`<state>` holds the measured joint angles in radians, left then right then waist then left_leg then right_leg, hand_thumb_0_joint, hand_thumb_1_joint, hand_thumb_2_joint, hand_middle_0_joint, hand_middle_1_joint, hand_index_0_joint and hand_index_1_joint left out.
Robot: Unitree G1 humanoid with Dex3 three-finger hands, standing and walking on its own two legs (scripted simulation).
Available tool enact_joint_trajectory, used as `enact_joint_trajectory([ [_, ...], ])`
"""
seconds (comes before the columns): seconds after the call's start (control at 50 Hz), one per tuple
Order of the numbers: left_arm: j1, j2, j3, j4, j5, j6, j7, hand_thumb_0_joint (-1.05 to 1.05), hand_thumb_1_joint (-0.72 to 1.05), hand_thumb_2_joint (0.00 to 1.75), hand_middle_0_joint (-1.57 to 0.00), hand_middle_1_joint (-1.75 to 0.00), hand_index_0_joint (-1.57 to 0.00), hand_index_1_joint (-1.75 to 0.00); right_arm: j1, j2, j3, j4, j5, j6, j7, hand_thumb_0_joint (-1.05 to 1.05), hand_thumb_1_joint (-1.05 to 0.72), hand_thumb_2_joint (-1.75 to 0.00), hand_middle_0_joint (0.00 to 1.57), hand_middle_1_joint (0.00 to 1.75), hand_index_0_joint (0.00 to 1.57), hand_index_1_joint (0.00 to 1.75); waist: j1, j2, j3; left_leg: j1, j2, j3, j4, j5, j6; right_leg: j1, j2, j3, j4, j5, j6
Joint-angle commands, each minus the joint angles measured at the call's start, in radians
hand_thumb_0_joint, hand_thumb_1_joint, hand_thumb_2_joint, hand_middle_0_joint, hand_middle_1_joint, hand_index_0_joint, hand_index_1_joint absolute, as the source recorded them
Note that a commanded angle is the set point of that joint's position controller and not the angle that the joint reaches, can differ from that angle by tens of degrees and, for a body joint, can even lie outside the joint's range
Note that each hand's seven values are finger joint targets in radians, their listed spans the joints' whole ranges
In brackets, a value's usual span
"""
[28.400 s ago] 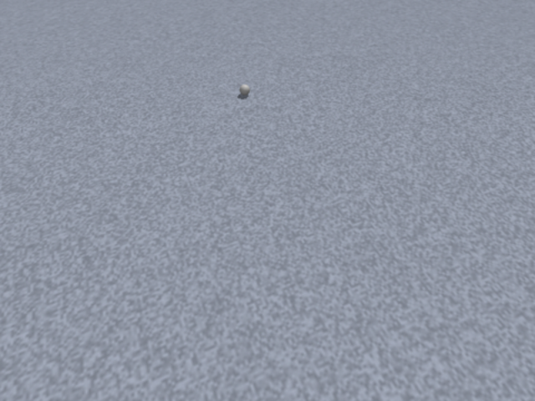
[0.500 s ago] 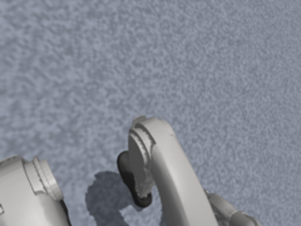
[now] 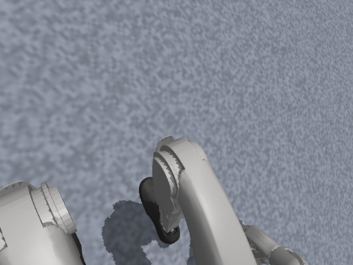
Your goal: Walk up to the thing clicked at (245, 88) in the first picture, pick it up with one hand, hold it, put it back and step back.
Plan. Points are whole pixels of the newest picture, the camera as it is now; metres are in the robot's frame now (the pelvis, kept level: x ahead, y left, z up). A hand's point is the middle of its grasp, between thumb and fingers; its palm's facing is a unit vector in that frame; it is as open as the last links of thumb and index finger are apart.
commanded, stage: withdraw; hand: left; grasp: from above
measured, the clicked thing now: out of the picture +0.45 +0.34 -0.27
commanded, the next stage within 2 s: home in 0.76 s
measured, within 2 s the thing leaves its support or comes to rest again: neither
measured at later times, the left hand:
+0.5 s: hand out of the picture +0.40 +0.35 -0.07, palm faces -0.50 -0.14 -0.86, open 14.0 cm
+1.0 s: hand out of the picture +0.43 +0.35 -0.10, palm faces -0.36 -0.10 -0.93, open 13.5 cm
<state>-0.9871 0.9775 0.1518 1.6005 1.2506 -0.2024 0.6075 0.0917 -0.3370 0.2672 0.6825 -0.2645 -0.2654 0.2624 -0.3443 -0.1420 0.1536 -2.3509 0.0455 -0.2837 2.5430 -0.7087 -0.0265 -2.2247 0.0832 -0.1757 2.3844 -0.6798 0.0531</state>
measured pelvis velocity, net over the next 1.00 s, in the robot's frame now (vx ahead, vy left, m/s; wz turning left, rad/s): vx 0.00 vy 0.00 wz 0.12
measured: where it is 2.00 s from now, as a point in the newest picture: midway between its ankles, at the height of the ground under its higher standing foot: (123, 244)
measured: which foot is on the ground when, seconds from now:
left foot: down 0.00-1.00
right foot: down 0.00-1.00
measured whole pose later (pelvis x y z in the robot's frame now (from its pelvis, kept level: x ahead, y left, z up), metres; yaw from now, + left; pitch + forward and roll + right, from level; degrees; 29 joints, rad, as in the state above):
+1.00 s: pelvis +0.00 +0.00 +0.04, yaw +7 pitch +35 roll -8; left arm -0.94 0.73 0.06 1.32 1.18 -0.12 0.35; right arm 0.20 -0.24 0.08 0.72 -0.13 -0.04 0.13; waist -0.23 0.02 -0.07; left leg -2.32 0.03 -0.14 2.34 -0.65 -0.01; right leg -2.22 0.03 -0.08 2.28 -0.68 0.04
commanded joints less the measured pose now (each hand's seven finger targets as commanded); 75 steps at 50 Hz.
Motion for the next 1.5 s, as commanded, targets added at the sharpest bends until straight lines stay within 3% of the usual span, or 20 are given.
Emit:
enact_joint_trajectory([
  [0.0, -0.209, 0.227, 0.03, -0.345, -0.058, 0.033, 0.018, 0.0, -0.54, 0.99, -0.05, -0.99, -0.05, -0.99, 0.156, -0.295, -0.142, 0.011, 0.035, 0.008, 0.008, 0.0, -0.9, -0.9, 0.2, 0.3, 0.2, 0.3, 0.062, 0.764, -0.91, 0.684, 0.02, 0.142, -0.283, 0.372, 0.0, 0.359, 0.023, -0.093, -0.176, 0.378, -0.083],
  [0.04, -0.184, 0.194, 0.028, -0.42, -0.069, 0.061, -0.016, 0.0, -0.54, 1.0, -0.06, -0.99, -0.05, -0.99, 0.167, -0.281, -0.177, 0.009, 0.057, 0.03, 0.017, 0.0, -0.9, -0.9, 0.2, 0.3, 0.2, 0.3, 0.087, 0.768, -0.955, 0.677, 0.016, 0.162, -0.295, 0.373, 0.006, 0.358, 0.024, -0.074, -0.196, 0.379, -0.086],
  [0.12, -0.134, 0.076, -0.028, -0.469, -0.109, 0.133, -0.111, 0.0, -0.53, 1.0, -0.06, -0.99, -0.06, -1.0, 0.189, -0.255, -0.228, 0.014, 0.109, 0.085, 0.025, 0.0, -0.9, -0.9, 0.2, 0.3, 0.2, 0.3, 0.125, 0.651, -0.919, 0.577, 0.006, 0.195, -0.326, 0.318, 0.028, 0.343, 0.023, -0.032, -0.253, 0.353, -0.083],
  [0.16, -0.12, -0.007, -0.077, -0.447, -0.137, 0.161, -0.176, 0.0, -0.52, 1.01, -0.06, -1.0, -0.06, -1.01, 0.218, -0.246, -0.248, 0.011, 0.132, 0.112, 0.022, 0.0, -0.9, -0.9, 0.2, 0.3, 0.2, 0.3, 0.104, 0.536, -0.843, 0.522, -0.001, 0.194, -0.371, 0.242, 0.042, 0.341, 0.019, -0.022, -0.3, 0.289, -0.082],
  [0.26, -0.172, -0.114, -0.173, -0.488, -0.191, 0.164, -0.349, 0.0, -0.53, 1.03, -0.07, -1.02, -0.05, -1.03, 0.246, -0.223, -0.284, -0.007, 0.164, 0.173, -0.014, 0.0, -0.9, -0.9, 0.2, 0.3, 0.2, 0.3, 0.072, 0.345, -0.791, 0.481, -0.014, 0.181, -0.435, 0.138, 0.06, 0.392, 0.013, 0.011, -0.381, 0.174, -0.083],
  [0.32, -0.197, -0.115, -0.186, -0.468, -0.191, 0.14, -0.422, 0.0, -0.52, 1.03, -0.07, -1.02, -0.06, -1.04, 0.241, -0.208, -0.286, -0.022, 0.179, 0.199, -0.052, 0.0, -0.9, -0.9, 0.2, 0.3, 0.2, 0.3, 0.077, 0.279, -0.74, 0.457, -0.024, 0.184, -0.459, 0.089, 0.063, 0.387, 0.003, 0.031, -0.408, 0.113, -0.086],
  [0.38, -0.229, -0.079, -0.177, -0.449, -0.164, 0.101, -0.448, 0.0, -0.51, 1.02, -0.07, -1.02, -0.06, -1.03, 0.235, -0.202, -0.272, -0.038, 0.184, 0.216, -0.091, 0.0, -0.9, -0.9, 0.2, 0.3, 0.2, 0.3, 0.084, 0.242, -0.69, 0.442, -0.034, 0.192, -0.466, 0.067, 0.062, 0.364, -0.006, 0.036, -0.425, 0.078, -0.091],
  [0.48, -0.271, -0.015, -0.146, -0.391, -0.108, 0.019, -0.411, 0.0, -0.51, 1.02, -0.07, -1.01, -0.06, -1.02, 0.215, -0.178, -0.233, -0.041, 0.17, 0.233, -0.139, 0.0, -0.89, -0.9, 0.2, 0.3, 0.2, 0.3, 0.097, 0.283, -0.691, 0.444, -0.041, 0.221, -0.451, 0.078, 0.059, 0.36, -0.014, 0.05, -0.416, 0.074, -0.091],
  [0.6, -0.351, 0.075, -0.093, -0.305, -0.018, -0.046, -0.293, 0.0, -0.52, 1.02, -0.07, -1.01, -0.07, -1.02, 0.22, -0.189, -0.204, -0.028, 0.137, 0.239, -0.156, 0.0, -0.9, -0.9, 0.2, 0.3, 0.2, 0.3, 0.087, 0.391, -0.772, 0.475, -0.039, 0.226, -0.403, 0.103, 0.049, 0.33, -0.011, 0.055, -0.364, 0.078, -0.093],
  [0.68, -0.408, 0.141, -0.036, -0.342, 0.011, -0.059, -0.218, 0.0, -0.53, 1.01, -0.07, -1.01, -0.07, -1.01, 0.232, -0.205, -0.208, -0.017, 0.119, 0.234, -0.16, 0.0, -0.9, -0.9, 0.2, 0.3, 0.2, 0.3, 0.096, 0.506, -0.862, 0.563, -0.037, 0.217, -0.404, 0.134, 0.037, 0.304, -0.017, 0.025, -0.322, 0.117, -0.096],
  [0.78, -0.369, 0.139, -0.004, -0.436, 0.004, -0.012, -0.168, 0.0, -0.53, 0.99, -0.08, -0.99, -0.08, -0.98, 0.254, -0.219, -0.25, -0.014, 0.118, 0.217, -0.159, 0.0, -0.9, -0.9, 0.2, 0.3, 0.2, 0.3, 0.109, 0.604, -0.98, 0.673, -0.031, 0.222, -0.435, 0.165, 0.029, 0.283, -0.03, 0.003, -0.297, 0.173, -0.098],
  [0.86, -0.318, 0.041, -0.057, -0.401, -0.031, 0.054, -0.186, 0.0, -0.44, 0.9, -0.15, -0.91, -0.16, -0.9, 0.29, -0.208, -0.271, 0.016, 0.133, 0.212, -0.152, 0.0, -0.89, -0.89, 0.2, 0.3, 0.2, 0.3, 0.102, 0.577, -0.973, 0.679, -0.028, 0.22, -0.459, 0.181, 0.033, 0.271, -0.031, -0.003, -0.319, 0.205, -0.097],
  [0.94, -0.241, 0.028, -0.042, -0.453, -0.106, 0.11, -0.231, 0.0, -0.13, 0.94, -0.23, -0.68, -0.2, -0.7, 0.318, -0.194, -0.282, 0.021, 0.152, 0.22, -0.144, 0.0, -0.89, -0.9, 0.2, 0.3, 0.2, 0.3, 0.143, 0.511, -1.021, 0.684, -0.035, 0.238, -0.468, 0.252, 0.046, 0.369, -0.029, 0.017, -0.362, 0.261, -0.091],
  [1.0, -0.174, -0.032, -0.047, -0.551, -0.185, 0.145, -0.287, 0.0, 0.11, 0.91, -0.21, -0.57, -0.2, -0.58, 0.327, -0.172, -0.304, 0.01, 0.176, 0.23, -0.136, 0.0, -0.89, -0.9, 0.2, 0.3, 0.2, 0.3, 0.173, 0.458, -1.089, 0.714, -0.035, 0.249, -0.513, 0.29, 0.053, 0.476, -0.026, 0.037, -0.415, 0.291, -0.087],
  [1.14, 0.14, -0.162, -0.038, -0.851, -0.443, 0.2, -0.446, 0.0, 0.6, 0.91, -0.21, -0.41, -0.2, -0.42, 0.254, -0.14, -0.342, -0.07, 0.235, 0.253, -0.154, 0.0, -0.9, -0.9, 0.2, 0.3, 0.2, 0.3, 0.226, 0.303, -0.996, 0.692, -0.037, 0.238, -0.659, 0.204, 0.071, 0.609, -0.03, 0.073, -0.574, 0.225, -0.077],
  [1.22, 0.308, -0.268, -0.076, -1.041, -0.586, 0.232, -0.518, 0.0, 0.76, 0.87, -0.2, -0.32, -0.19, -0.32, 0.197, -0.114, -0.347, -0.117, 0.253, 0.257, -0.18, 0.0, -0.9, -0.9, 0.2, 0.3, 0.2, 0.3, 0.24, 0.239, -0.919, 0.741, -0.03, 0.225, -0.76, 0.15, 0.072, 0.686, -0.037, 0.091, -0.668, 0.18, -0.074],
  [1.24, 0.34, -0.268, -0.058, -1.079, -0.617, 0.241, -0.524, 0.0, 0.84, 0.88, -0.2, -0.29, -0.2, -0.29, 0.184, -0.116, -0.354, -0.122, 0.257, 0.256, -0.188, 0.0, -0.9, -0.9, 0.2, 0.3, 0.2, 0.3, 0.251, 0.238, -0.896, 0.782, -0.027, 0.217, -0.788, 0.127, 0.068, 0.682, -0.04, 0.093, -0.691, 0.158, -0.078],
  [1.26, 0.361, -0.295, -0.079, -1.133, -0.648, 0.246, -0.536, 0.0, 0.89, 0.9, -0.2, -0.3, -0.2, -0.3, 0.163, -0.108, -0.355, -0.135, 0.261, 0.252, -0.194, 0.0, -0.9, -0.9, 0.2, 0.3, 0.2, 0.3, 0.247, 0.256, -0.887, 0.809, -0.023, 0.214, -0.819, 0.112, 0.066, 0.696, -0.041, 0.095, -0.711, 0.147, -0.076],
  [1.34, 0.462, -0.324, -0.06, -1.305, -0.74, 0.274, -0.537, 0.0, 0.9, 0.9, -0.2, -0.3, -0.2, -0.3, 0.116, -0.097, -0.349, -0.165, 0.278, 0.233, -0.23, 0.0, -0.9, -0.9, 0.2, 0.3, 0.2, 0.3, 0.27, 0.298, -0.868, 0.945, -0.016, 0.188, -0.942, 0.055, 0.056, 0.747, -0.047, 0.103, -0.779, 0.113, -0.077],
  [1.48, 0.675, -0.449, -0.093, -1.45, -0.907, 0.351, -0.519, 0.0, 0.9, 0.9, -0.2, -0.3, -0.2, -0.3, 0.058, -0.075, -0.335, -0.183, 0.295, 0.175, -0.288, 0.0, -0.9, -0.9, 0.2, 0.3, 0.2, 0.3, 0.252, 0.31, -0.8, 1.157, -0.019, 0.179, -1.104, 0.084, 0.044, 0.874, -0.057, 0.123, -0.93, 0.128, -0.075],
])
